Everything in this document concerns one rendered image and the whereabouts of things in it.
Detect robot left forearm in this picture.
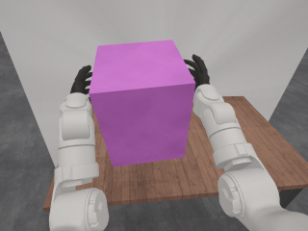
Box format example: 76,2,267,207
49,92,99,228

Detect robot right hand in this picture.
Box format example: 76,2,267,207
184,54,210,92

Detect robot right forearm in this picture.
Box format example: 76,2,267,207
192,84,280,201

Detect carton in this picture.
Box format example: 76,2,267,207
89,39,196,167

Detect robot left upper arm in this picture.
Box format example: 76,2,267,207
49,188,109,231

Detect table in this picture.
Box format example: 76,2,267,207
42,96,308,231

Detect robot right upper arm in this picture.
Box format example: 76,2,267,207
218,167,308,231

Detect robot left hand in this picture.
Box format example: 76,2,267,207
70,65,92,101

